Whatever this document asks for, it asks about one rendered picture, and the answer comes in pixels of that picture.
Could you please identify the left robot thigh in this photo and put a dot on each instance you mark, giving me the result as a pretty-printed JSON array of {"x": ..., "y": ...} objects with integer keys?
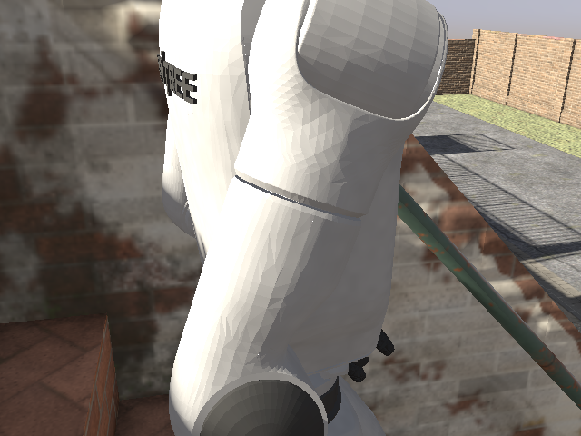
[{"x": 369, "y": 424}]

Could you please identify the robot torso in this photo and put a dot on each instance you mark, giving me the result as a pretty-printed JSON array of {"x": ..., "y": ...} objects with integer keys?
[{"x": 203, "y": 62}]

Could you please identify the robot left hand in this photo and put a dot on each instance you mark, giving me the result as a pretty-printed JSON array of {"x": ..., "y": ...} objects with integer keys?
[{"x": 384, "y": 345}]

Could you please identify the right robot forearm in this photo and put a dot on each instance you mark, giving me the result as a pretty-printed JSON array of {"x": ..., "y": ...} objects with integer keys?
[{"x": 264, "y": 408}]

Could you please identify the right robot upper arm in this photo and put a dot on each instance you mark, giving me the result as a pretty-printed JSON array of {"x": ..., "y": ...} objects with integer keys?
[{"x": 337, "y": 87}]

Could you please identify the left robot upper arm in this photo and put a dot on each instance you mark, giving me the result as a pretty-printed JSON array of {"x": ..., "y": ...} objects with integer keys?
[{"x": 174, "y": 197}]

